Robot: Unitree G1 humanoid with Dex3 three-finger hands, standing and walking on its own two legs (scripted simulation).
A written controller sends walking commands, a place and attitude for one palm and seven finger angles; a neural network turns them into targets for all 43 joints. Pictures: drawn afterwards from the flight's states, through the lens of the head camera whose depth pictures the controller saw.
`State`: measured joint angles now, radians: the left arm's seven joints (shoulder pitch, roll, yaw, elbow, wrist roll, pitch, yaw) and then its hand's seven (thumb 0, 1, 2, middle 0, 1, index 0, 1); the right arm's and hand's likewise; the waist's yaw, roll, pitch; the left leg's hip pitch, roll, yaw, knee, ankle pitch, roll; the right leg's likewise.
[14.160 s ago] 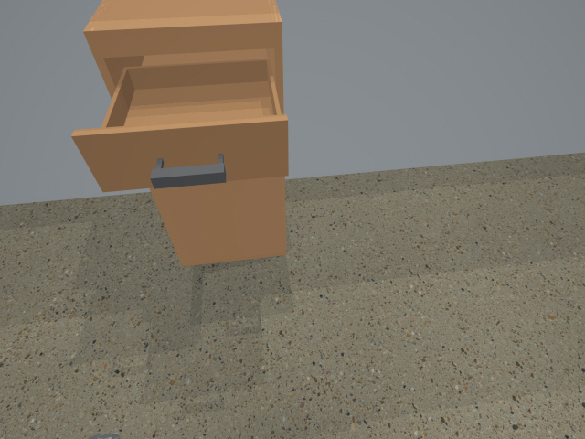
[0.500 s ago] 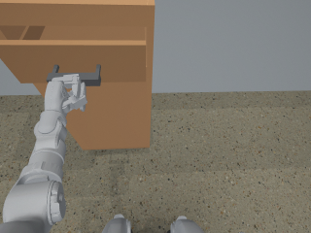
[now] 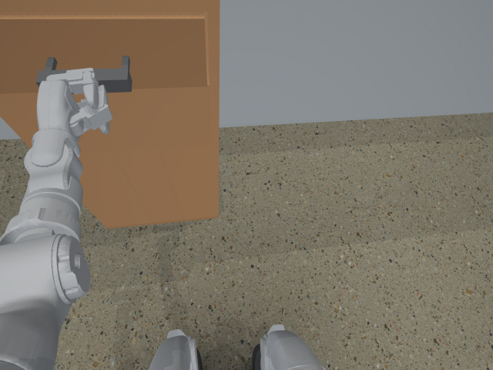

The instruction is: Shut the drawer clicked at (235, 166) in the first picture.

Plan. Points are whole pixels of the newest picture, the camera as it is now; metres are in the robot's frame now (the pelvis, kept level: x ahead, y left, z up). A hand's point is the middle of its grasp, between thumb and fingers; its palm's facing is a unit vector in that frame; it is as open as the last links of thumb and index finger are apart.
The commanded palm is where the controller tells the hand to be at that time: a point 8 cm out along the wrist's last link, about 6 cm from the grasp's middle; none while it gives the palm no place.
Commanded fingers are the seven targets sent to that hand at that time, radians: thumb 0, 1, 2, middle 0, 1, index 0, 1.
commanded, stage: push the drawer shut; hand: left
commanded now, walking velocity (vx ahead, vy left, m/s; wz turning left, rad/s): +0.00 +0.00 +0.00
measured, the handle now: (88, 71) +0.59 +0.21 +0.09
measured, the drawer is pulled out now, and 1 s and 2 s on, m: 0.01 0.00 0.00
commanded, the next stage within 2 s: pull the fist back off the drawer in 0.40 s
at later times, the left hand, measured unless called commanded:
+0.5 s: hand (96, 100) +0.53 +0.19 +0.08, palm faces +0.04 -1.00 -0.05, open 3.1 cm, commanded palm +0.57 +0.22 +0.09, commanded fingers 0.00 0.90 0.90 -1.40 -1.60 -1.40 -1.60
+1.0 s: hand (100, 103) +0.52 +0.19 +0.08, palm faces +0.04 -1.00 -0.04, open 3.0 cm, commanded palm +0.50 +0.22 +0.09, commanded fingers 0.00 0.90 0.90 -1.40 -1.60 -1.40 -1.60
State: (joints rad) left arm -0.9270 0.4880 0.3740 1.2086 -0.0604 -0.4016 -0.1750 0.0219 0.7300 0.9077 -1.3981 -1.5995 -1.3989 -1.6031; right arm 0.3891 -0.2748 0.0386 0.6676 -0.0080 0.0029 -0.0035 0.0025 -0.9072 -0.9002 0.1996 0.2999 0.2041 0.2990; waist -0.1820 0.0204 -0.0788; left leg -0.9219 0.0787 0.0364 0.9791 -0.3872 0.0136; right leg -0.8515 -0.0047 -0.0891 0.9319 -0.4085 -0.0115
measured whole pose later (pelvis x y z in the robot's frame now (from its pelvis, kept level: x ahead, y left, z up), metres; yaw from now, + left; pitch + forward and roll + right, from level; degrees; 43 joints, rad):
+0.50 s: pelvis -0.01 +0.01 -0.01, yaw +1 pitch +22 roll -4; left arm -1.08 0.56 0.31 1.30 -0.04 -0.37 -0.15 -0.02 0.55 0.93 -1.40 -1.60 -1.40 -1.60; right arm 0.40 -0.28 0.06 0.68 -0.02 -0.04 -0.01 0.00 -0.91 -0.90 0.20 0.30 0.21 0.30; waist -0.21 0.02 -0.08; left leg -1.03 0.07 0.00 1.02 -0.38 0.02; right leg -0.94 -0.01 -0.12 0.96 -0.40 -0.01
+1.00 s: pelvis -0.01 +0.01 -0.01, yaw +0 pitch +21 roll -4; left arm -1.02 0.51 0.34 1.23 -0.04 -0.37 -0.13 -0.02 0.64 0.91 -1.40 -1.60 -1.40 -1.60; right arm 0.42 -0.28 0.05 0.66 -0.03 -0.01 0.01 0.00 -0.91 -0.90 0.20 0.30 0.21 0.30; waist -0.20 0.02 -0.08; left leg -1.01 0.07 0.02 1.02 -0.38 0.03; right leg -0.92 -0.01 -0.10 0.95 -0.40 0.00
